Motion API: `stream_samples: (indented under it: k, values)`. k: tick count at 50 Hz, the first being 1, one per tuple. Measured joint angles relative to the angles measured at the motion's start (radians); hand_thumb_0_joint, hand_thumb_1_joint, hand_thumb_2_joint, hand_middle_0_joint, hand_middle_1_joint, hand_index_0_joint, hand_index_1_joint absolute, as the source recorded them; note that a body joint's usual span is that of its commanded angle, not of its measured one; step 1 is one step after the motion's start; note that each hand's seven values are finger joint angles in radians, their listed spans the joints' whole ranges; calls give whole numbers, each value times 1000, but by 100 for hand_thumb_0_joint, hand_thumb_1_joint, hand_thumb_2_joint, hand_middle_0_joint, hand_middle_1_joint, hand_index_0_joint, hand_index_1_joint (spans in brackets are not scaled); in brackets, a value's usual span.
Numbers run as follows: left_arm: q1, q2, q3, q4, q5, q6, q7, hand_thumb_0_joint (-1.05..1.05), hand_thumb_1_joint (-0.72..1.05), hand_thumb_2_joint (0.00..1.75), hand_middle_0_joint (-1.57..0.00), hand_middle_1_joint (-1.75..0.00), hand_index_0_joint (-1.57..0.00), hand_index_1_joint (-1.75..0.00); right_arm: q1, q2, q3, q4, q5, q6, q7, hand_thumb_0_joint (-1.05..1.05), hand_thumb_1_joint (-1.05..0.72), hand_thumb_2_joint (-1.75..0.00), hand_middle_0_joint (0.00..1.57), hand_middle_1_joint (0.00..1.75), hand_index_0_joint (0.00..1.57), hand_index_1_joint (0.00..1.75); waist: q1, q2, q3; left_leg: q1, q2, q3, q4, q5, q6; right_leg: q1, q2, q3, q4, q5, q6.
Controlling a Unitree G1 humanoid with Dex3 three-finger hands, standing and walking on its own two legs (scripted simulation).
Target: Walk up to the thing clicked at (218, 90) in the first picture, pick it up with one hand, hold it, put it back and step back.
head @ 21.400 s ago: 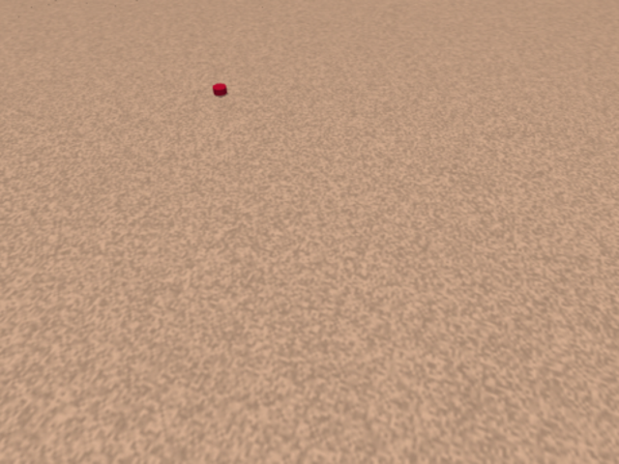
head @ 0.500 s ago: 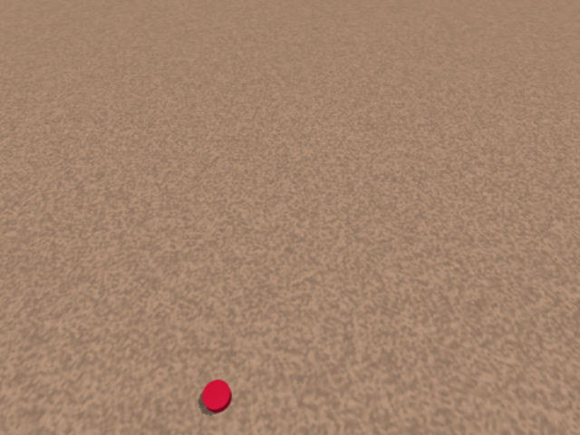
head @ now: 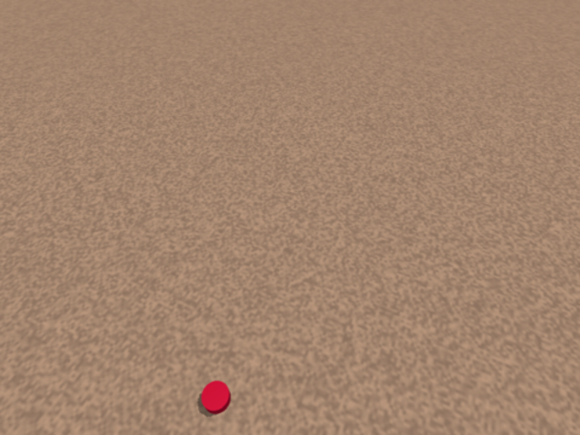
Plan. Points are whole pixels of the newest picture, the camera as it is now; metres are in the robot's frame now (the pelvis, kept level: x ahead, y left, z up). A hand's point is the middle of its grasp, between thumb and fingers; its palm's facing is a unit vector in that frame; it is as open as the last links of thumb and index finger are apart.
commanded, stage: stand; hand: left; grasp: from above
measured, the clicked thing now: (216, 397) +0.38 +0.25 -0.76
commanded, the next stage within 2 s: rise first in 0.72 s
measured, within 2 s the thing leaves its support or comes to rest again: neither
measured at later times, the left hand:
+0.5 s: hand out of the picture +0.08 +0.26 -0.16, palm faces -0.03 -0.94 -0.35, open 7.4 cm
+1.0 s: hand out of the picture +0.14 +0.25 -0.16, palm faces +0.01 -0.94 -0.34, open 8.3 cm
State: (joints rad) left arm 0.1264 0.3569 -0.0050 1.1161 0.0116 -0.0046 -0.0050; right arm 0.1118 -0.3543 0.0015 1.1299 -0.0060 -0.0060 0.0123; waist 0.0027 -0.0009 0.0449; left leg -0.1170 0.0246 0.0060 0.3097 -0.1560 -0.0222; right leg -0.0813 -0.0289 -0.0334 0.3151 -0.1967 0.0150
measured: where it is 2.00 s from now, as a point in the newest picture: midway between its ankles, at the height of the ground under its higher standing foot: outside the picture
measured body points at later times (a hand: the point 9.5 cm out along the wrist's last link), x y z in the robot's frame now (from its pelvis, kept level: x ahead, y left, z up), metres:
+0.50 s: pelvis +0.01 +0.00 +0.00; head +0.02 +0.00 +0.45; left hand +0.08 +0.30 -0.13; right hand +0.08 -0.30 -0.13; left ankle +0.01 +0.13 -0.75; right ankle -0.01 -0.13 -0.75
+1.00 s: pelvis +0.00 +0.00 -0.01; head +0.05 +0.00 +0.43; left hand +0.14 +0.30 -0.14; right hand +0.10 -0.28 -0.14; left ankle +0.01 +0.13 -0.75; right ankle -0.01 -0.13 -0.75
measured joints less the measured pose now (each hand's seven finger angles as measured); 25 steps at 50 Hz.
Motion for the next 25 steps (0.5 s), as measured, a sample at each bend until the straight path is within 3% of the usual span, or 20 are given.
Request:
stream_samples:
  k: [25]
  values:
    - [-1, -2, 0, -4, -1, -1, 2, 0, 90, 90, -20, -30, -20, -30, 0, 1, 0, -4, 1, 0, -1, 1, -90, -90, 21, 30, 20, 30, -1, 0, 3, 5, -2, 2, 0, -8, 1, 5, -2, 2, -2, -7, 2]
